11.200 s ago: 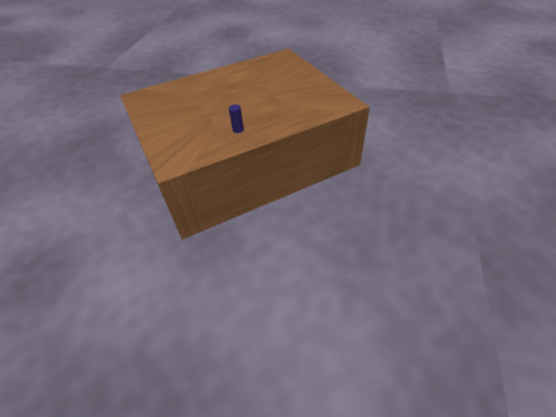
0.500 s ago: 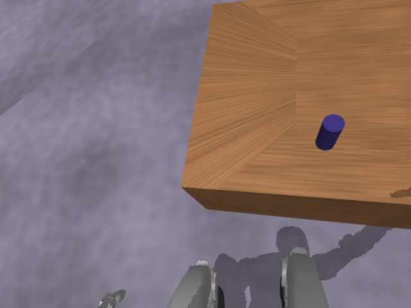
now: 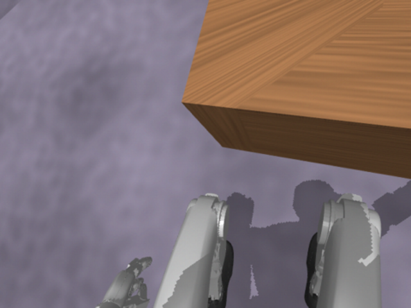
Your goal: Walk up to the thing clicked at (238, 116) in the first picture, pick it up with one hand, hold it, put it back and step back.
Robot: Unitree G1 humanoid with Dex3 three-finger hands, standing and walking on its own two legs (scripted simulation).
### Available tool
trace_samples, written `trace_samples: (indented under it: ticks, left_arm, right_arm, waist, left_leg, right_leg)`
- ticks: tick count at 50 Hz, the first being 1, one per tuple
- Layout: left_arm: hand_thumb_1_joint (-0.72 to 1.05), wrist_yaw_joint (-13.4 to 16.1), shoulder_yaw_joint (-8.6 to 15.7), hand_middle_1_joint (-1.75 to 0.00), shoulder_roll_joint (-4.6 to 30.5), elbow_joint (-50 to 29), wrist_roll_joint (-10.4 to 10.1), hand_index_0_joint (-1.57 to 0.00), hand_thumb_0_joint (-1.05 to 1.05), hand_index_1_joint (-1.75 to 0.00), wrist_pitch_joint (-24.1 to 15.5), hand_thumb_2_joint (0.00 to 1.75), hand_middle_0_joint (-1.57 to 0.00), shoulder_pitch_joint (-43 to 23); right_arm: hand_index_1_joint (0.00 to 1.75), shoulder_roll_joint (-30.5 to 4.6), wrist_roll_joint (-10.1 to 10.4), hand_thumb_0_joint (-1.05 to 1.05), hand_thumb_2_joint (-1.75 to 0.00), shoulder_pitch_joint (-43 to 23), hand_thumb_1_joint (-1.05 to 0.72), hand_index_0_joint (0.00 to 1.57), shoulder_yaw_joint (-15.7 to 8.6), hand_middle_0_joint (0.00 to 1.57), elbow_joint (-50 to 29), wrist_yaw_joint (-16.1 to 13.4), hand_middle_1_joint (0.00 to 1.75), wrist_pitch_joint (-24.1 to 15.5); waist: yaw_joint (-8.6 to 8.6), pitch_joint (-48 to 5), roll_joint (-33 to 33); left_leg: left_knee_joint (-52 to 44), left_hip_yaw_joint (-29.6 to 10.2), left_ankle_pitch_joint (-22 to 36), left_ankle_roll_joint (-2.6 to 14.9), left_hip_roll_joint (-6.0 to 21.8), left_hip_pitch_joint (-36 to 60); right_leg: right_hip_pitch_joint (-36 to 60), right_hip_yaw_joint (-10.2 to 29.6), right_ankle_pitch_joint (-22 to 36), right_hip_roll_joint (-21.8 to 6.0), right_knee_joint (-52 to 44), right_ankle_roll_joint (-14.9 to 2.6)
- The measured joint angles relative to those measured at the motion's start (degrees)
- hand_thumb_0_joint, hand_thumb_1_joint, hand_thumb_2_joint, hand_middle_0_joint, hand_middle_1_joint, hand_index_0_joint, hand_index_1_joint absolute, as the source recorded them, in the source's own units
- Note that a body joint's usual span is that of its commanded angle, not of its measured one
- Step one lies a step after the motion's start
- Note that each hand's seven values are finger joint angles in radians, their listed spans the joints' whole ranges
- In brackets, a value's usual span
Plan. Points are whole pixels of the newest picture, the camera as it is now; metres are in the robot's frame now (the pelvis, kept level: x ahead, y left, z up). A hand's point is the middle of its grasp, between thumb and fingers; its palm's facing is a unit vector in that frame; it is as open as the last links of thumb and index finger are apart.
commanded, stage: close in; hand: right
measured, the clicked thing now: out of the picture +0.56 -0.33 -0.01
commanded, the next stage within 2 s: rest palm in 0.60 s
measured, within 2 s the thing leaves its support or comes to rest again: leaves its support in 2.00 s
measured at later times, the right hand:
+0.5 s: hand out of the picture +0.49 -0.34 -0.01, palm faces +0.36 +0.93 -0.01, open 17.1 cm
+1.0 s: hand out of the picture +0.49 -0.32 -0.01, palm faces +0.35 +0.94 -0.01, open 16.6 cm
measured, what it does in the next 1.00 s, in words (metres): stands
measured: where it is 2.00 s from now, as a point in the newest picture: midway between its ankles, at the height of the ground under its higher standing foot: (265, 286)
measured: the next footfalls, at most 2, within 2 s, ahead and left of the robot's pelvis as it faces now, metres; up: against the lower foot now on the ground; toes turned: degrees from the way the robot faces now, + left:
none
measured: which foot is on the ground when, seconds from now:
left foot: down 0.00-1.00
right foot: down 0.00-1.00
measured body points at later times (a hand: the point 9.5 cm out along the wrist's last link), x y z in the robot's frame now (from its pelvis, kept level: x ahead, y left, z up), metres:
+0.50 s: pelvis +0.00 +0.02 -0.03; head +0.21 -0.05 +0.36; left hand +0.10 +0.29 -0.13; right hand +0.46 -0.39 +0.00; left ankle +0.07 +0.13 -0.39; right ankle +0.10 -0.15 -0.39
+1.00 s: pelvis +0.00 +0.02 -0.03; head +0.22 -0.04 +0.36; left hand +0.12 +0.29 -0.14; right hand +0.47 -0.37 -0.01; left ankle +0.07 +0.13 -0.39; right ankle +0.10 -0.15 -0.39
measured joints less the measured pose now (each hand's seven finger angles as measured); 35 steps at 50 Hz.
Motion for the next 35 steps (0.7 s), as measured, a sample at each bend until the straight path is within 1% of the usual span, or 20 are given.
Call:
trace_samples:
  ticks: [4, 7, 9, 13, 18, 21, 25, 29, 35]
  left_arm:
    - [0.92, -0.39, -0.91, -0.30, 0.06, -0.05, 0.08, -0.21, 0.00, -0.30, 1.35, 0.89, -0.20, 1.27]
    - [0.93, -0.35, -0.81, -0.30, 0.08, 0.04, -0.14, -0.21, 0.00, -0.30, 2.31, 0.89, -0.20, 2.58]
    - [0.93, -0.18, -0.31, -0.31, 0.01, 0.08, -0.36, -0.22, 0.00, -0.30, 2.86, 0.88, -0.20, 3.52]
    - [0.93, 0.34, 1.01, -0.31, -0.27, 0.89, -1.29, -0.22, 0.00, -0.30, 3.40, 0.88, -0.20, 4.81]
    - [0.93, 0.85, 2.36, -0.31, -0.08, 0.55, -2.17, -0.21, 0.00, -0.29, 3.57, 0.88, -0.20, 4.62]
    - [0.93, 1.10, 2.84, -0.31, 0.05, 0.23, -2.29, -0.21, 0.00, -0.29, 3.44, 0.88, -0.20, 3.93]
    - [0.93, 1.36, 3.53, -0.31, 0.43, -0.29, -2.11, -0.21, 0.00, -0.29, 3.40, 0.88, -0.20, 3.13]
    - [0.93, 1.52, 3.96, -0.31, 0.80, -0.48, -1.84, -0.22, 0.00, -0.29, 3.48, 0.88, -0.20, 2.42]
    - [0.93, 1.59, 4.32, -0.31, 0.88, -0.19, -1.52, -0.22, 0.00, -0.29, 3.64, 0.87, -0.20, 1.60]
  right_arm:
    - [0.04, 0.05, -0.63, -0.02, -0.04, -0.46, 0.49, 0.05, 0.36, 0.07, -1.00, -2.54, 0.04, 0.92]
    - [0.04, 1.46, -0.53, -0.02, -0.04, -0.50, 0.48, 0.05, 0.98, 0.06, -3.28, -4.98, 0.04, 1.85]
    - [0.04, 2.86, -0.41, -0.02, -0.04, 0.43, 0.47, 0.05, 1.34, 0.06, -6.63, -7.17, 0.04, 2.35]
    - [0.03, 6.26, 1.03, -0.02, -0.05, 1.52, 0.46, 0.05, 4.80, 0.06, -10.55, -9.56, 0.03, 4.65]
    - [0.03, 10.39, 1.76, -0.02, -0.05, 4.74, 0.45, 0.05, 6.28, 0.06, -14.00, -12.08, 0.03, 6.94]
    - [0.04, 12.02, 2.33, -0.02, -0.05, 6.31, 0.44, 0.05, 6.23, 0.06, -14.89, -13.04, 0.04, 6.81]
    - [0.04, 13.27, 2.85, -0.02, -0.05, 7.36, 0.43, 0.05, 6.15, 0.06, -15.05, -14.11, 0.04, 5.90]
    - [0.04, 14.00, 3.20, -0.02, -0.06, 7.31, 0.43, 0.04, 6.46, 0.05, -14.83, -14.43, 0.04, 4.89]
    - [0.04, 15.11, 3.26, -0.02, -0.06, 6.37, 0.44, 0.04, 7.58, 0.05, -15.02, -14.62, 0.04, 4.41]
  waist:
    - [0.52, 1.19, 0.03]
    - [0.59, 1.49, 0.17]
    - [0.43, 1.42, 0.24]
    - [-0.37, 0.09, 0.20]
    - [-0.65, -1.58, -0.90]
    - [-0.68, -2.22, -1.24]
    - [-0.80, -2.82, -1.59]
    - [-1.14, -2.85, -1.49]
    - [-1.85, -2.48, -0.97]
  left_leg:
    - [3.95, 0.46, 0.68, 0.14, -0.56, -3.86]
    - [6.15, 0.72, 1.08, 0.35, -0.85, -6.18]
    - [7.15, 0.74, 1.22, 0.48, -0.99, -7.22]
    - [7.84, 0.55, 1.18, 0.74, -1.12, -8.14]
    - [6.77, 0.55, 1.03, 1.02, -1.49, -7.46]
    - [5.85, 0.53, 1.04, 1.21, -1.84, -6.66]
    - [5.15, 0.41, 0.92, 1.52, -1.94, -6.12]
    - [5.13, 0.25, 0.70, 1.79, -1.87, -5.99]
    - [5.65, 0.23, 0.43, 2.13, -1.78, -6.22]
  right_leg:
    - [-3.81, 1.15, 1.04, 0.00, 3.57, 0.26]
    - [-6.01, 1.79, 1.63, 0.06, 5.48, 0.52]
    - [-6.86, 1.98, 1.83, 0.04, 6.26, 0.74]
    - [-7.30, 1.85, 1.79, -0.11, 6.51, 1.07]
    - [-6.15, 1.77, 1.11, -0.67, 5.52, 1.35]
    - [-4.98, 1.69, 0.63, -1.18, 4.71, 1.44]
    - [-4.08, 1.42, 0.29, -1.46, 3.87, 1.59]
    - [-3.66, 1.18, 0.15, -1.47, 3.52, 1.80]
    - [-3.64, 1.15, 0.07, -1.37, 3.64, 2.22]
